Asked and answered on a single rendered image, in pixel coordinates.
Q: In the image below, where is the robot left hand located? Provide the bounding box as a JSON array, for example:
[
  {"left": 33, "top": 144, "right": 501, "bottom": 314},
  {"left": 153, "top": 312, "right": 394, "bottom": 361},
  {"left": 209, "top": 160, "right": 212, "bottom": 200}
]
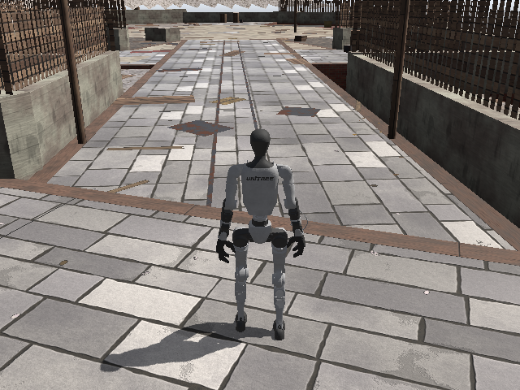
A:
[{"left": 216, "top": 239, "right": 236, "bottom": 263}]

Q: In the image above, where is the humanoid robot head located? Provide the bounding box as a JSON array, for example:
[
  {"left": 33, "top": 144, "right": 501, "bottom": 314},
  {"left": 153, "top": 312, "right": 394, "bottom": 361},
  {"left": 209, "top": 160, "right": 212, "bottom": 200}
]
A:
[{"left": 246, "top": 128, "right": 274, "bottom": 168}]

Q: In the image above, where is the left robot forearm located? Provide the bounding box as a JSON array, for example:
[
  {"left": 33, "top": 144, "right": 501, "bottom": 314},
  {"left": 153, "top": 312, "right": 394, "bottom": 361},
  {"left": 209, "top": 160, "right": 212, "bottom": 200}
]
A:
[{"left": 218, "top": 198, "right": 233, "bottom": 241}]

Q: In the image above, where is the robot left upper arm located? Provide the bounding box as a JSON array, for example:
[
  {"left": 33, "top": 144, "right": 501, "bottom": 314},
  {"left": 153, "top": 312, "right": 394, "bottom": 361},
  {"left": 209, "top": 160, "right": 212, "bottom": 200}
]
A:
[{"left": 224, "top": 164, "right": 243, "bottom": 210}]

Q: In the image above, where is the right robot forearm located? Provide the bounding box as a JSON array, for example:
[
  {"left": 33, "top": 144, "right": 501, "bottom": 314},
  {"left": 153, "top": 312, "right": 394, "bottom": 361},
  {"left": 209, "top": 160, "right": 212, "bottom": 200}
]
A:
[{"left": 288, "top": 197, "right": 304, "bottom": 236}]

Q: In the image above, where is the robot right upper arm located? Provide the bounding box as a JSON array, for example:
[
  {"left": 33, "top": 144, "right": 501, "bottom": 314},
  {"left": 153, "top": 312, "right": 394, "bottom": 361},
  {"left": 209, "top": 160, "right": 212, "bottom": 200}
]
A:
[{"left": 277, "top": 164, "right": 297, "bottom": 210}]

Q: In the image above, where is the robot left foot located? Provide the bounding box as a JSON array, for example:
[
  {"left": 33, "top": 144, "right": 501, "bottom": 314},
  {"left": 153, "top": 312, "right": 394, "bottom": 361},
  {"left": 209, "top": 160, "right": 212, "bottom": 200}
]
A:
[{"left": 236, "top": 312, "right": 247, "bottom": 332}]

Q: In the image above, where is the robot right hand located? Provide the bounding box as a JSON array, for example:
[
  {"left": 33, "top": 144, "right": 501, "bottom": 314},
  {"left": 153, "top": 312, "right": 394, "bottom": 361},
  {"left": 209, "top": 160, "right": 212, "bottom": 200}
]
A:
[{"left": 287, "top": 234, "right": 306, "bottom": 258}]

